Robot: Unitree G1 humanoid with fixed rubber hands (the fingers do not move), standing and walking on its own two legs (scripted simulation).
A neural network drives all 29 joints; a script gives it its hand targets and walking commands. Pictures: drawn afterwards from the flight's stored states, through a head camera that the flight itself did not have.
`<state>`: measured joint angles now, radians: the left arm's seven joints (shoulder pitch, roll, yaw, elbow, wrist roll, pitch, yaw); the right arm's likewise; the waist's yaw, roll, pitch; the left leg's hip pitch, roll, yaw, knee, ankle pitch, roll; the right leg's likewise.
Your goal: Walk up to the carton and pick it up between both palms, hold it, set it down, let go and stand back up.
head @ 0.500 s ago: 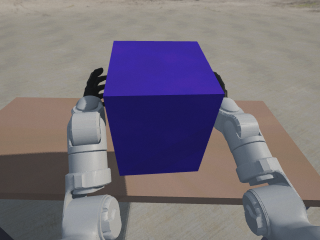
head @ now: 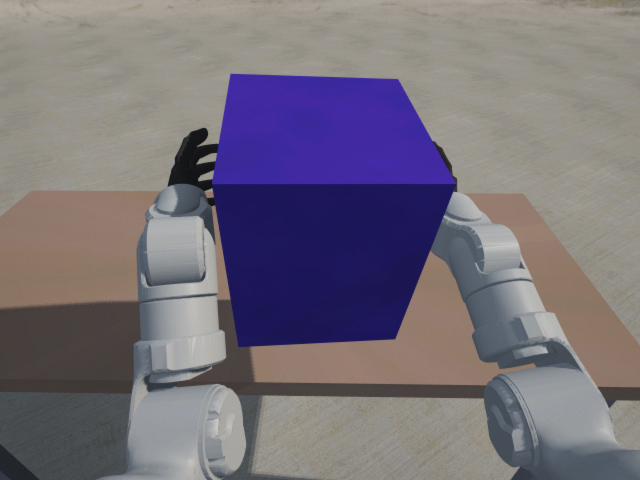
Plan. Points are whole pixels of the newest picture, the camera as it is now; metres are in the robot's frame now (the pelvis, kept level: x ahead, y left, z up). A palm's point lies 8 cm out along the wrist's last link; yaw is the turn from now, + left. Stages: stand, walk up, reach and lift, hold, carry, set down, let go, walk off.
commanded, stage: hold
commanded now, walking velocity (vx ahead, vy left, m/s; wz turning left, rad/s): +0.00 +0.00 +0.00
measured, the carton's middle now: (317, 214) +0.37 +0.00 +0.21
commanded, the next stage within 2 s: none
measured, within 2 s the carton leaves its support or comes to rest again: neither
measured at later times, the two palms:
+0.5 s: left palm (189, 191) +0.36 +0.14 +0.26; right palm (438, 194) +0.37 -0.15 +0.23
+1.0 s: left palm (188, 194) +0.36 +0.15 +0.25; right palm (437, 198) +0.37 -0.15 +0.23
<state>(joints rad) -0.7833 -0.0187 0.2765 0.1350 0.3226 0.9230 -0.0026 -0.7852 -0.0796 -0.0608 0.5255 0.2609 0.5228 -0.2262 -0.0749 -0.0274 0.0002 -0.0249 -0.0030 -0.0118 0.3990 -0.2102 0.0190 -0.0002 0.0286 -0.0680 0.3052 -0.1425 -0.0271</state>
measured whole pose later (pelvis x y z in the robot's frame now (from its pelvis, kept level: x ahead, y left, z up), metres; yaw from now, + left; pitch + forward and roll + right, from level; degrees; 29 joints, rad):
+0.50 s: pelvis +0.00 -0.01 +0.00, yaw +1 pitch -9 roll -1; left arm -0.81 0.01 0.30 0.22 0.30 0.88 -0.02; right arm -0.81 -0.08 -0.05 0.58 0.25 0.51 -0.25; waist -0.07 -0.04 -0.03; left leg -0.03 0.00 -0.03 0.39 -0.20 0.00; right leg -0.01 0.04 -0.08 0.30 -0.15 -0.04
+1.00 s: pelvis +0.00 +0.00 +0.00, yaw +0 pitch -9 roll -1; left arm -0.78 -0.01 0.27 0.15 0.32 0.91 -0.01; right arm -0.78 -0.09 -0.05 0.54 0.28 0.52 -0.24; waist -0.08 -0.03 -0.01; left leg -0.02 0.00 -0.02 0.40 -0.21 0.02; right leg 0.01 0.03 -0.06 0.30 -0.15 -0.03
